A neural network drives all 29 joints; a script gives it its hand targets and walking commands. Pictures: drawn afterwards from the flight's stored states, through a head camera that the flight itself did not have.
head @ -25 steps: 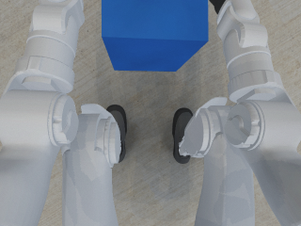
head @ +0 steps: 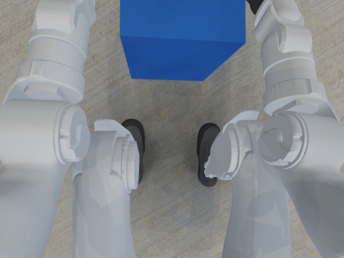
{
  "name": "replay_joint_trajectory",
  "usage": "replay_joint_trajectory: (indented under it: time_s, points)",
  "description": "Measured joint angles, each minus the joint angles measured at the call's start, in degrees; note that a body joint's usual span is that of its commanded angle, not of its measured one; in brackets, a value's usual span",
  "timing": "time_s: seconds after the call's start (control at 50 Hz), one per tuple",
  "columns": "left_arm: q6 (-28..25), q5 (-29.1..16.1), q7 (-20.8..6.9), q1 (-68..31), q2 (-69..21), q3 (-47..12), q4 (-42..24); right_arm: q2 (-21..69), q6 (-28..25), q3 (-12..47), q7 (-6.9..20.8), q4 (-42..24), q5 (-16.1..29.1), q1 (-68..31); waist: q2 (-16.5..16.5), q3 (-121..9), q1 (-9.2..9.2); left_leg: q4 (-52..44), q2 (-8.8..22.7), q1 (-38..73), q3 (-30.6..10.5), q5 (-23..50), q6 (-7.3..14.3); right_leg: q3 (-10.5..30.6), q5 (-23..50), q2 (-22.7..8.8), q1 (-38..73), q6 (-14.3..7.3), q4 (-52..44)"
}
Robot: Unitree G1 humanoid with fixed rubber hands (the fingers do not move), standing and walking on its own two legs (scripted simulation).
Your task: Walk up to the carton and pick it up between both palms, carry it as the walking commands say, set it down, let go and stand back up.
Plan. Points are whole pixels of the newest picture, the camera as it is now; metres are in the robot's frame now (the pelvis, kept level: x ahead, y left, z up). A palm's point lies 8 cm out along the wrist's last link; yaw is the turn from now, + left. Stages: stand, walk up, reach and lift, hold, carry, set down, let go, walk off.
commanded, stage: set down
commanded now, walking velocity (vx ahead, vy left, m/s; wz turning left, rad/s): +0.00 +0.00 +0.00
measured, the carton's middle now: (174, 3) +0.54 +0.00 -0.25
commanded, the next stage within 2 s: none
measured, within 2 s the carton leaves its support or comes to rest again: rests again in 0.68 s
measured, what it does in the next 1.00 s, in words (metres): stands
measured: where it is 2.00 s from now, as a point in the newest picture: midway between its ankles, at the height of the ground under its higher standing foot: (171, 164)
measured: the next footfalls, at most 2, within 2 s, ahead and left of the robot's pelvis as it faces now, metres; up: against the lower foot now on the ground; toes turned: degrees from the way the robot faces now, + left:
none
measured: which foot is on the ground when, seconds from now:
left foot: down 0.00-1.00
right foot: down 0.00-1.00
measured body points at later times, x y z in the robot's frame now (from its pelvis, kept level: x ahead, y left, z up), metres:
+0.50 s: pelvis +0.01 +0.00 +0.00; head +0.38 +0.04 +0.24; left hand +0.58 +0.15 -0.18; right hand +0.56 -0.15 -0.18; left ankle +0.13 +0.09 -0.36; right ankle +0.12 -0.14 -0.36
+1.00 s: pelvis +0.02 -0.02 +0.00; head +0.40 +0.00 +0.21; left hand +0.57 +0.15 -0.22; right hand +0.55 -0.20 -0.22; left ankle +0.13 +0.09 -0.36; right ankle +0.12 -0.14 -0.36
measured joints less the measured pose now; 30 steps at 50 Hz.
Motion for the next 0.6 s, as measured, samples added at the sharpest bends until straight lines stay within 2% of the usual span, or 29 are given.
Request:
replay_joint_trajectory:
  time_s: [0.48,0.6]
  points:
    - [-1.73,0.22,-0.13,-0.07,-0.02,0.04,0.02,-0.06,-1.45,-0.58,0.28,0.01,-0.98,-0.01,0.0,0.01,-0.01,0.49,-0.24,-0.16,-0.02,-1.07,-0.02,0.13,-1.15,0.36,-0.06,0.0,0.47]
    - [-2.16,0.22,1.12,0.83,-0.41,-0.02,1.54,-0.3,-1.55,-0.21,-1.44,5.19,-1.07,-0.27,0.0,0.03,-0.05,0.52,-0.31,-0.36,-0.08,-2.01,-0.29,0.15,-1.97,0.37,-0.27,0.21,0.47]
